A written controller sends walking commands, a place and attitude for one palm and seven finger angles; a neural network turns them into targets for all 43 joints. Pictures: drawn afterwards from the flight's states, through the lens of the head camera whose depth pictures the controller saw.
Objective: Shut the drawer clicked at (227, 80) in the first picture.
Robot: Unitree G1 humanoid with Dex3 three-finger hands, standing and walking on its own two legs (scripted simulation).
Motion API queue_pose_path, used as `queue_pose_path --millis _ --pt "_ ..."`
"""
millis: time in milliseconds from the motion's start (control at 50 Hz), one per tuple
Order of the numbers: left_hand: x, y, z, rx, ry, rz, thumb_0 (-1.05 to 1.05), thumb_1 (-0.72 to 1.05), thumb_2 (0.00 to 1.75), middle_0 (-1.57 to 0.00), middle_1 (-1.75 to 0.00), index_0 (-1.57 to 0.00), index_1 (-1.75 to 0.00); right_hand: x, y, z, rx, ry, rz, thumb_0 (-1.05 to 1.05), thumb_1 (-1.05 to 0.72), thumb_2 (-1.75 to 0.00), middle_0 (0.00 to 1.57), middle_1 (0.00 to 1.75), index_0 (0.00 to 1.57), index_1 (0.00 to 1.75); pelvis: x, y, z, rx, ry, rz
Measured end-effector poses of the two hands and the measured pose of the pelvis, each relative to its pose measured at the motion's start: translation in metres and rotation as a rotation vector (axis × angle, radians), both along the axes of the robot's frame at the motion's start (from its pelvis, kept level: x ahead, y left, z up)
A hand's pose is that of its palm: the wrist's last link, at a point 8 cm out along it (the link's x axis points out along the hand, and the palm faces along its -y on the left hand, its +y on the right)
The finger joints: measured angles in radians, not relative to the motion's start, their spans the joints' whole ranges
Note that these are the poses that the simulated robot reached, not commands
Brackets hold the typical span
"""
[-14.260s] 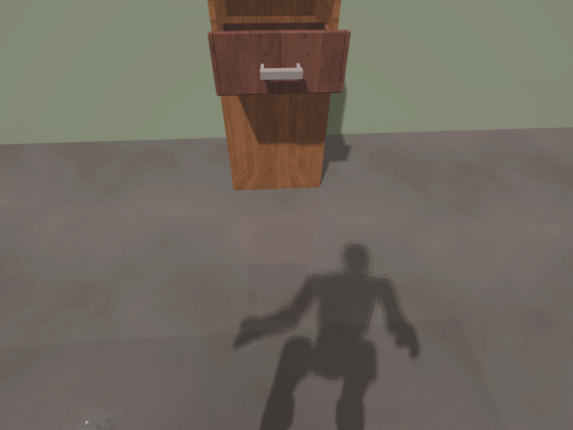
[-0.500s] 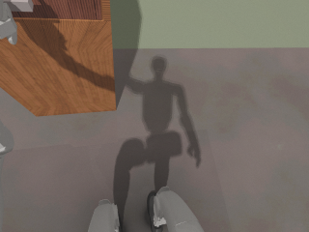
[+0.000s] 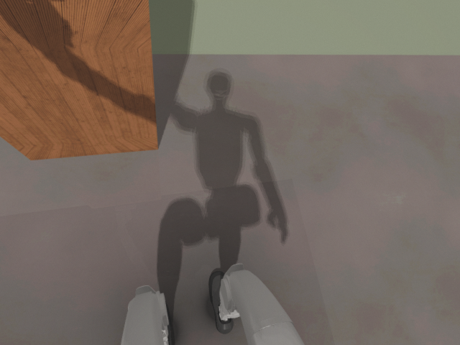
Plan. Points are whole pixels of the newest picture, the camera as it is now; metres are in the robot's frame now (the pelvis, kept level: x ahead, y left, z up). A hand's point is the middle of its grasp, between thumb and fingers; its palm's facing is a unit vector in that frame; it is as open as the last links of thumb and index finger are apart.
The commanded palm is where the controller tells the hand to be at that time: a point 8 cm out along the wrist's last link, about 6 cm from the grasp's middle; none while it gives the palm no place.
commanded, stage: pull the fist back off the drawer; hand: left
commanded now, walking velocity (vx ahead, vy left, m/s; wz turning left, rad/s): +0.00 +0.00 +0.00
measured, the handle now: out of the picture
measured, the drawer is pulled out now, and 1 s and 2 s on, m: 0.00 0.00 0.00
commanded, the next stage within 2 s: draw the hand back to the body in 0.54 s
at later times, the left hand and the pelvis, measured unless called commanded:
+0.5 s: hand out of the picture +0.60 +0.23 +0.10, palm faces +0.01 -1.00 -0.01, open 3.0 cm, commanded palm +0.58 +0.25 +0.10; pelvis +0.02 +0.01 +0.02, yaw -1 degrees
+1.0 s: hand out of the picture +0.50 +0.24 +0.14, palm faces +0.04 -1.00 -0.03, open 3.2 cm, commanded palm +0.46 +0.27 +0.16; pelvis +0.09 +0.00 +0.06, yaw -1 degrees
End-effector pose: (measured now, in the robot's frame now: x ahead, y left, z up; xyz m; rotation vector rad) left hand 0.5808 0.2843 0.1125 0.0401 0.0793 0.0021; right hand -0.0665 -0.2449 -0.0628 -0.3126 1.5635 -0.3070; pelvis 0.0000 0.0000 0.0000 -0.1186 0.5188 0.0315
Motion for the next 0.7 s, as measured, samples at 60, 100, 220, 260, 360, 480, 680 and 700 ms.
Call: queue_pose_path --millis 60,100,220,260,360,480,680,700 --pt "0.0 0.0 0.0 -0.002 0.003 -0.001 0.02 0.68 0.94 -1.4 -1.6 -1.4 -1.6 -0.002 0.004 0.0 0.006 -0.001 -0.001 0.0 -0.91 -0.89 0.2 0.3 0.2 0.3 -0.001 0.002 -0.001 -0.001 -0.001 -0.001" --pt "0.0 0.001 0.0 -0.002 0.004 -0.001 0.01 0.68 0.94 -1.4 -1.6 -1.4 -1.6 -0.004 0.006 0.0 0.01 0.0 -0.003 0.0 -0.91 -0.89 0.2 0.3 0.2 0.3 -0.002 0.003 -0.001 -0.001 -0.001 -0.001" --pt "0.0 0.002 -0.001 -0.006 -0.001 0.0 0.01 0.67 0.92 -1.4 -1.6 -1.4 -1.6 -0.004 0.011 0.0 0.022 0.007 -0.008 0.0 -0.9 -0.89 0.2 0.3 0.2 0.3 0.0 0.006 -0.001 -0.001 -0.001 -0.003" --pt "0.0 0.003 -0.002 -0.01 -0.004 0.001 0.0 0.67 0.92 -1.4 -1.6 -1.4 -1.6 -0.003 0.012 0.001 0.025 0.007 -0.014 0.0 -0.9 -0.89 0.2 0.3 0.2 0.3 0.001 0.007 0.001 0.0 -0.002 -0.006" --pt "-0.002 0.001 -0.005 -0.032 -0.009 0.0 -0.01 0.71 0.9 -1.4 -1.6 -1.4 -1.6 0.004 0.014 0.004 0.037 0.003 -0.023 0.01 -0.91 -0.89 0.2 0.3 0.2 0.3 0.007 0.009 0.006 0.004 -0.012 -0.014" --pt "-0.005 0.0 -0.01 -0.037 0.006 0.006 -0.01 0.79 0.89 -1.4 -1.6 -1.4 -1.6 0.022 0.013 0.009 0.046 -0.019 -0.032 0.01 -0.91 -0.89 0.2 0.3 0.2 0.3 0.02 0.011 0.015 0.012 -0.033 -0.03" --pt "-0.006 0.0 -0.012 -0.03 -0.013 0.006 0.01 0.83 0.88 -1.4 -1.6 -1.4 -1.6 0.063 0.003 0.012 0.047 -0.043 -0.018 0.01 -0.91 -0.89 0.2 0.3 0.2 0.3 0.045 0.011 0.025 0.021 -0.052 -0.033" --pt "-0.007 -0.001 -0.011 -0.028 -0.019 0.006 0.01 0.83 0.88 -1.4 -1.6 -1.4 -1.6 0.068 0.002 0.012 0.049 -0.048 -0.019 0.01 -0.91 -0.89 0.2 0.3 0.2 0.3 0.047 0.011 0.026 0.022 -0.054 -0.034"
